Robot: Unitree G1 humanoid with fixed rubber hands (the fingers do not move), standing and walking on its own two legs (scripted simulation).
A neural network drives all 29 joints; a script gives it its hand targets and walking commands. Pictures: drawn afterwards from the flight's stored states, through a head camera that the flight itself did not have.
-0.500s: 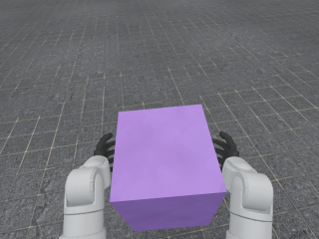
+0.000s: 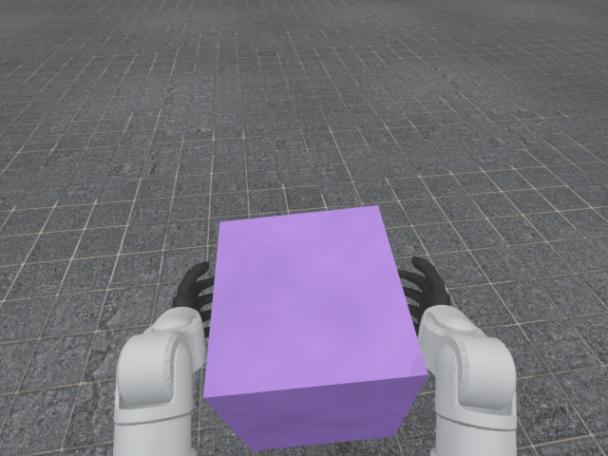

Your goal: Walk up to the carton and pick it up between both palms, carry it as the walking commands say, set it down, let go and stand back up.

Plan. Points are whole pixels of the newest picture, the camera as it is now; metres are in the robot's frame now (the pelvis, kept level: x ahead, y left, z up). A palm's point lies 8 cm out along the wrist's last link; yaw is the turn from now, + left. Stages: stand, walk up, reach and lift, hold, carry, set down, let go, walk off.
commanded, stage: carry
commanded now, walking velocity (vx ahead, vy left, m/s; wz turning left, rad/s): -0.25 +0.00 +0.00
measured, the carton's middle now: (311, 334) +0.29 -0.01 +0.04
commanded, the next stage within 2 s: none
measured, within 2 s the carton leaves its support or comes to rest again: neither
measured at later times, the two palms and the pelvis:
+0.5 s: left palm out of the picture +0.10 +0.16 +0.10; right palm out of the picture +0.10 -0.13 +0.10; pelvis -0.17 +0.02 +0.01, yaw +1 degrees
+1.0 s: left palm out of the picture -0.09 +0.17 +0.09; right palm out of the picture -0.09 -0.12 +0.09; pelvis -0.35 +0.03 +0.01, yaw +1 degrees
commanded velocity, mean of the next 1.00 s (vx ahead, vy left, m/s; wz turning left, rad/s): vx -0.25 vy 0.00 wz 0.00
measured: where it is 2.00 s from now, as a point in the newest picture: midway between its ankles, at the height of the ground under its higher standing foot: outside the picture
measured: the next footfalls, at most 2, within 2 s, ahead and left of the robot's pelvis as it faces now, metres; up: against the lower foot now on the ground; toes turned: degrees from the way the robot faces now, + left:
left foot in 0.04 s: +0.03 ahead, +0.15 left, +0.00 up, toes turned -2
right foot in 0.30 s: -0.06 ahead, -0.10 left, +0.00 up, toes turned -2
